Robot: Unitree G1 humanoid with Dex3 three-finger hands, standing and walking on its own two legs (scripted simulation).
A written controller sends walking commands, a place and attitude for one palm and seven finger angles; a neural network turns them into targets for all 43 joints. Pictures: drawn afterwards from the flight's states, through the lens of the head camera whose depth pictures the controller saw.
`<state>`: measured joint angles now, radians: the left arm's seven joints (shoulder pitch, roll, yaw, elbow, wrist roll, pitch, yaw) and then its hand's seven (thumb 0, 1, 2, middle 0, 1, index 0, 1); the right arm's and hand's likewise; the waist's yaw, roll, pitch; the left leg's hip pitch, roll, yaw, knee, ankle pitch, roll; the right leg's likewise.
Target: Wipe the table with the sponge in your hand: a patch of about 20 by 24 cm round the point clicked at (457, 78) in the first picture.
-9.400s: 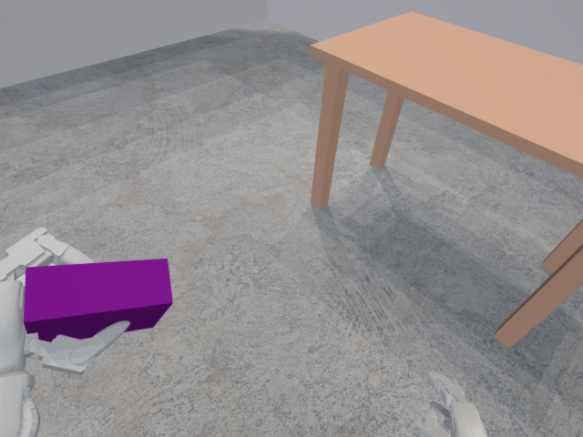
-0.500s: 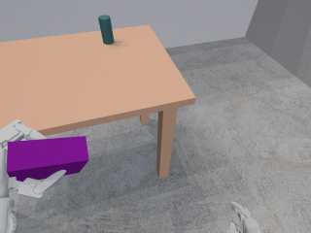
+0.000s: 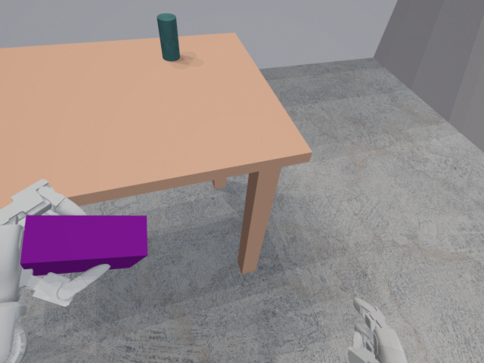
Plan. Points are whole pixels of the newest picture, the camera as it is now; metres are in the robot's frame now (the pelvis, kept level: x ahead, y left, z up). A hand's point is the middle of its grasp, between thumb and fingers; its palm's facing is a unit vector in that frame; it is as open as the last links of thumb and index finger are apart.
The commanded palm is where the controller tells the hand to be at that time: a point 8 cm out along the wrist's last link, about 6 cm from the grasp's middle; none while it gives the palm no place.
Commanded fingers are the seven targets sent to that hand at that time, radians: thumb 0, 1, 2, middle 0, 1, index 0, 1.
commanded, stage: shuffle to correct the standing spot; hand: left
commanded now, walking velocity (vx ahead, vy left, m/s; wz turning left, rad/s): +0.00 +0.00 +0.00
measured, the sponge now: (104, 245) +0.23 +0.20 +0.13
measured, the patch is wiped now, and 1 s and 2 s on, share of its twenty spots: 0.00 0.00 0.00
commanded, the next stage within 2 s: none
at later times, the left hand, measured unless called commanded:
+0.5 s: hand (63, 199) +0.27 +0.26 +0.16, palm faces +0.36 -0.85 -0.38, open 9.3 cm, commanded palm +0.21 +0.30 +0.18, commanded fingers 0.00 0.10 1.30 -1.20 -1.60 -1.20 -1.60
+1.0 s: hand (43, 205) +0.26 +0.28 +0.16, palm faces +0.40 -0.82 -0.41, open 9.3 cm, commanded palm +0.20 +0.31 +0.18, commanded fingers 0.00 0.10 1.30 -1.20 -1.60 -1.20 -1.60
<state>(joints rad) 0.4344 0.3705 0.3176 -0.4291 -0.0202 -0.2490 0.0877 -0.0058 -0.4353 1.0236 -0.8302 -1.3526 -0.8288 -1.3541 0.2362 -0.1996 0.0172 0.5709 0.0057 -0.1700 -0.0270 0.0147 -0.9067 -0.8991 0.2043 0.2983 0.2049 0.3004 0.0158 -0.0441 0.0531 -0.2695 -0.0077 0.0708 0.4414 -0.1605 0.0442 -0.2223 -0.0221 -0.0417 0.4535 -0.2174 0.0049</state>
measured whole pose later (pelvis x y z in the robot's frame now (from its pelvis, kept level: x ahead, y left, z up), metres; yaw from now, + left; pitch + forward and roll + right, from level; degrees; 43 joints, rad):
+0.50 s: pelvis +0.04 +0.02 -0.01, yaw -2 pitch +0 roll -1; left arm 0.41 0.38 0.36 -0.45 -0.04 -0.20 0.11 -0.01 -0.43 1.02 -0.83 -1.36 -0.83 -1.36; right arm 0.17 -0.22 0.03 0.53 -0.01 -0.10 -0.02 0.01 -0.91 -0.90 0.21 0.30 0.21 0.30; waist 0.01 -0.02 0.04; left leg -0.26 -0.01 0.10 0.56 -0.29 0.07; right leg -0.20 -0.03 0.00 0.53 -0.31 0.03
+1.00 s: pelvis +0.04 +0.04 -0.02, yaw -1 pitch -1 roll -1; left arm 0.45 0.37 0.39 -0.49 -0.04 -0.23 0.13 -0.01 -0.43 1.03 -0.83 -1.36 -0.82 -1.36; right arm 0.21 -0.21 0.01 0.56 0.01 -0.05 -0.01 0.02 -0.91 -0.90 0.20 0.30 0.20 0.30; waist 0.01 0.02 0.05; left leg -0.32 -0.04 0.11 0.68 -0.35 0.09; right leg -0.26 -0.06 0.00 0.65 -0.38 0.06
